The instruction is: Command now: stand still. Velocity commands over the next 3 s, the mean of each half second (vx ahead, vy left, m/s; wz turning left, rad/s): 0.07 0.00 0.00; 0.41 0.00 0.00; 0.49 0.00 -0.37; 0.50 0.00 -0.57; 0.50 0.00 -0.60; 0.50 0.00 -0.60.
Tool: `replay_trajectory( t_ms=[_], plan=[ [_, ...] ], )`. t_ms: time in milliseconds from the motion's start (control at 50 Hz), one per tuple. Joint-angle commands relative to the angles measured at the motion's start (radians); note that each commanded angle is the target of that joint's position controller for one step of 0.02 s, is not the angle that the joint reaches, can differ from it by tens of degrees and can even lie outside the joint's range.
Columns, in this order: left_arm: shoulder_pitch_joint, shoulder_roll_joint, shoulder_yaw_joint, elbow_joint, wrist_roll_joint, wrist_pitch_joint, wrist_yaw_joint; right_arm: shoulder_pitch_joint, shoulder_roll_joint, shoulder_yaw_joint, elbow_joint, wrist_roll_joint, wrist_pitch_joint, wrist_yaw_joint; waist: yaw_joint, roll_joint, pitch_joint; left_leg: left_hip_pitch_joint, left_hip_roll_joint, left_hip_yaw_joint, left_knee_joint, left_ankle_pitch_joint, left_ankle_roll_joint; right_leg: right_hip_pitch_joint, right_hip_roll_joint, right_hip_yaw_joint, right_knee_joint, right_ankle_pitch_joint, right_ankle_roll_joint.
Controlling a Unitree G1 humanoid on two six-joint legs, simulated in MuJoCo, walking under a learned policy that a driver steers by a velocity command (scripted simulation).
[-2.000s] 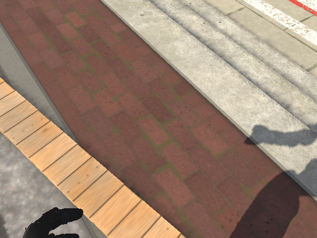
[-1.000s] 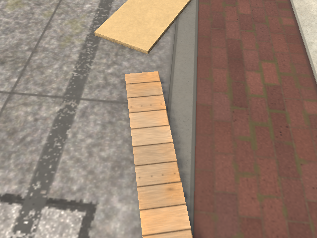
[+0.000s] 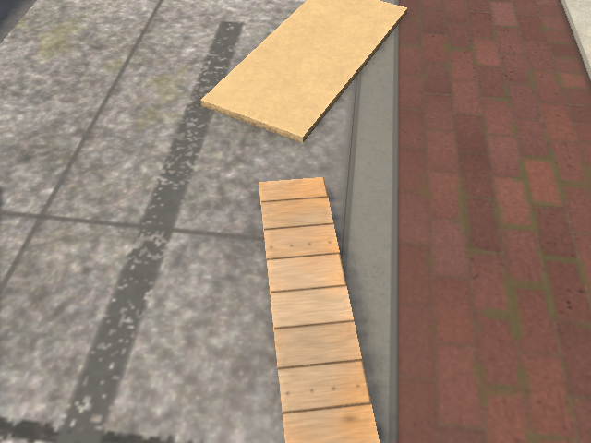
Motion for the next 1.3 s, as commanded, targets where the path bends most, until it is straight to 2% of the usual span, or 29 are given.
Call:
replay_trajectory(
  t_ms=[20,300,340,380,400,440,480,500,520,540,560,600,660,780,880,920,940,960,980,1000,1020,1040,1060,1080,1120,1160,1220,1260,1300],
  plan=[
    [0.017,0.092,0.016,-0.016,-0.001,-0.008,0.004,0.033,-0.099,-0.017,-0.022,0.000,-0.008,-0.004,-0.001,0.007,-0.031,0.041,0.056,-0.051,-0.088,0.108,0.027,-0.035,-0.004,-0.002,-0.107,0.152,-0.058],
    [0.029,0.080,0.017,0.025,-0.003,-0.009,0.004,0.071,-0.076,-0.003,0.027,0.001,-0.010,-0.007,-0.002,0.007,-0.016,0.036,0.051,-0.039,-0.095,0.077,0.020,-0.042,0.003,-0.004,-0.108,0.150,-0.062],
    [0.068,0.068,0.017,0.050,-0.007,-0.009,-0.002,0.107,-0.078,-0.003,0.044,0.009,-0.006,-0.009,-0.010,0.029,-0.028,0.041,0.042,-0.052,-0.129,-0.264,0.036,-0.054,0.043,-0.056,-0.077,-0.048,-0.067],
    [0.036,0.073,0.021,0.030,-0.015,-0.022,-0.008,0.150,-0.149,-0.022,0.043,0.022,-0.010,-0.013,-0.039,0.122,0.034,0.024,0.145,-0.218,-0.236,-0.617,0.106,-0.154,0.071,-0.100,0.025,-0.148,-0.080],
    [0.017,0.070,0.021,0.017,-0.022,-0.037,-0.014,0.161,-0.166,-0.028,0.041,0.024,-0.019,-0.013,-0.045,0.166,0.064,0.027,0.213,-0.316,-0.283,-0.678,0.146,-0.195,0.057,-0.099,0.076,-0.122,-0.090],
    [0.009,0.054,0.018,0.011,-0.027,-0.066,-0.032,0.161,-0.160,-0.031,0.035,0.023,-0.039,-0.013,-0.040,0.170,0.086,-0.002,0.253,-0.378,-0.295,-0.644,0.175,-0.186,0.030,-0.079,0.083,-0.108,-0.129],
    [0.083,0.050,0.021,0.033,-0.027,-0.085,-0.048,0.088,-0.140,-0.027,0.003,0.035,-0.049,-0.010,0.019,0.133,0.069,-0.099,0.213,-0.303,-0.242,-0.576,0.146,-0.025,0.027,-0.068,-0.063,-0.109,-0.176],
    [0.184,0.078,0.031,0.064,-0.022,-0.091,-0.051,-0.005,-0.125,-0.022,-0.035,0.043,-0.056,-0.011,0.076,0.074,0.063,-0.208,0.139,-0.194,-0.153,-0.508,0.105,0.111,0.006,-0.013,-0.180,-0.128,-0.203],
    [0.295,0.144,0.049,0.093,-0.021,-0.096,-0.052,-0.096,-0.068,-0.008,-0.082,0.050,-0.068,-0.014,0.118,-0.101,0.067,-0.357,0.003,-0.008,0.076,-0.383,0.031,0.217,-0.099,0.220,-0.340,-0.293,-0.265],
    [0.380,0.238,0.070,0.102,-0.015,-0.106,-0.053,-0.145,-0.035,-0.003,-0.125,0.059,-0.088,-0.014,0.136,-0.318,0.068,-0.563,-0.057,0.044,0.340,-0.289,0.000,0.353,-0.304,0.645,-0.518,-0.348,-0.387],
    [0.354,0.179,0.050,0.084,0.014,-0.119,-0.048,-0.184,-0.093,-0.016,-0.136,0.056,-0.107,-0.005,0.123,-0.222,0.075,-0.657,-0.013,-0.076,0.553,-0.315,0.003,0.352,-0.366,0.754,-0.537,-0.277,-0.410],
    [0.269,0.149,0.033,0.046,-0.006,-0.136,-0.057,-0.086,-0.080,-0.018,-0.088,0.052,-0.125,0.013,0.043,-0.133,0.072,-0.681,0.049,-0.061,0.622,-0.168,0.026,0.356,-0.323,0.582,-0.530,-0.111,-0.344],
    [0.262,0.112,0.015,0.039,-0.013,-0.128,-0.063,-0.140,-0.098,-0.032,-0.092,0.040,-0.126,0.019,0.030,-0.117,0.080,-0.561,0.091,0.008,0.488,-0.016,0.006,0.295,-0.240,0.334,-0.598,0.136,-0.265],
    [0.290,0.162,0.022,0.029,-0.018,-0.112,-0.040,-0.328,-0.038,-0.008,-0.138,0.043,-0.121,0.056,0.053,-0.125,0.082,-0.335,0.034,0.080,0.084,0.258,-0.019,0.251,-0.152,0.079,-0.609,0.332,-0.215],
    [0.285,0.197,0.044,0.030,-0.029,-0.099,-0.042,-0.385,-0.111,-0.013,-0.167,0.049,-0.112,0.070,0.026,-0.126,0.093,-0.261,0.054,0.031,0.007,0.255,0.023,0.328,-0.225,0.071,-0.538,0.454,-0.191],
    [0.259,0.227,0.055,0.017,-0.023,-0.083,-0.048,-0.272,-0.175,-0.040,-0.140,0.046,-0.118,0.070,-0.047,-0.126,0.015,-0.116,0.023,0.057,0.006,0.193,0.067,0.378,-0.225,0.052,-0.363,0.745,-0.172],
    [0.244,0.224,0.052,0.005,-0.019,-0.075,-0.051,-0.119,-0.213,-0.063,-0.089,0.049,-0.117,0.067,-0.124,-0.112,-0.073,0.065,-0.005,0.089,-0.009,0.206,0.099,0.350,-0.190,0.023,-0.190,0.851,-0.153],
    [0.228,0.207,0.044,-0.014,-0.010,-0.073,-0.054,0.059,-0.252,-0.083,-0.038,0.046,-0.111,0.060,-0.201,-0.087,-0.170,0.349,0.068,0.020,0.039,0.204,0.129,0.150,-0.148,0.009,0.061,0.707,-0.121],
    [0.281,0.079,0.010,-0.039,0.037,-0.085,-0.062,0.168,-0.324,-0.087,0.007,0.034,-0.101,0.049,-0.145,0.243,-0.283,0.577,0.256,-0.224,0.118,0.315,0.137,-0.114,-0.026,-0.025,0.444,-0.103,-0.093],
    [0.434,0.015,-0.011,-0.017,-0.039,-0.118,-0.065,0.210,-0.324,-0.081,0.003,0.012,-0.105,0.065,-0.122,0.359,-0.454,0.761,0.429,-0.670,-0.067,0.142,0.348,-0.356,0.101,0.099,0.695,-0.208,-0.067],
    [0.308,0.105,0.007,-0.044,-0.073,-0.142,-0.060,0.152,-0.246,-0.069,0.001,0.022,-0.108,0.070,-0.143,0.166,-0.322,0.660,0.393,-0.611,-0.140,0.081,0.311,-0.461,0.031,0.142,0.751,-0.151,-0.081],
    [0.183,0.154,0.016,-0.081,-0.075,-0.151,-0.054,0.070,-0.190,-0.055,-0.016,0.025,-0.116,0.068,-0.141,0.093,-0.199,0.519,0.353,-0.444,-0.143,0.143,0.265,-0.488,-0.015,0.114,0.763,-0.069,-0.095],
    [0.145,0.165,0.022,-0.087,-0.060,-0.144,-0.041,-0.025,-0.165,-0.042,-0.035,0.016,-0.125,0.069,-0.096,-0.013,-0.150,0.360,0.324,-0.331,-0.158,0.248,0.228,-0.432,-0.063,0.105,0.729,0.012,-0.094],
    [0.152,0.160,0.031,-0.092,-0.043,-0.132,-0.036,-0.072,-0.137,-0.033,-0.038,0.005,-0.135,0.070,-0.057,-0.003,-0.124,0.251,0.299,-0.256,-0.169,0.344,0.218,-0.384,-0.091,0.116,0.675,0.078,-0.094],
    [0.169,0.111,0.030,-0.106,-0.040,-0.102,-0.046,-0.068,-0.091,-0.018,-0.006,-0.003,-0.140,0.068,-0.015,0.049,-0.089,0.148,0.259,-0.151,-0.202,0.408,0.182,-0.351,-0.117,0.120,0.637,0.113,-0.111],
    [0.115,0.077,0.020,-0.149,-0.038,-0.084,-0.053,-0.043,-0.117,-0.020,0.015,0.000,-0.141,0.052,-0.006,0.047,-0.038,0.087,0.262,-0.083,-0.255,0.436,0.183,-0.410,-0.128,0.114,0.588,0.130,-0.111],
    [0.002,0.102,0.020,-0.215,-0.027,-0.086,-0.063,-0.033,-0.141,-0.019,0.013,-0.009,-0.144,0.029,-0.016,-0.007,0.016,0.045,0.210,0.043,-0.317,0.481,0.159,-0.437,-0.102,0.101,0.356,0.321,-0.099],
    [-0.073,0.084,0.010,-0.247,-0.021,-0.091,-0.076,-0.019,-0.161,-0.018,0.009,-0.010,-0.143,0.016,-0.036,-0.010,0.026,0.015,0.157,0.136,-0.329,0.534,0.111,-0.352,-0.067,0.025,0.145,0.456,-0.105],
    [-0.152,0.068,0.001,-0.282,-0.018,-0.089,-0.092,0.052,-0.187,-0.019,0.023,-0.004,-0.143,0.005,-0.069,-0.012,0.016,0.073,0.177,0.157,-0.335,0.591,0.092,-0.314,-0.041,-0.038,0.058,0.504,-0.115]
  ],
)
Next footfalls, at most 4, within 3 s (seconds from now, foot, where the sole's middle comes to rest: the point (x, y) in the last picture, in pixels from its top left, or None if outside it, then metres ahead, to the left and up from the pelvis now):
0.96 left None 0.38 0.13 -0.78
1.40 right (359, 356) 0.69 -0.10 -0.74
1.88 left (292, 275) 0.92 0.07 -0.74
2.48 right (434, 266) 0.99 -0.32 -0.78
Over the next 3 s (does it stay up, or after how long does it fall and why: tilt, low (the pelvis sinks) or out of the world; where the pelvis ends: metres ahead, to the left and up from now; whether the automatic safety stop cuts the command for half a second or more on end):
stays up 1.15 -0.42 -0.03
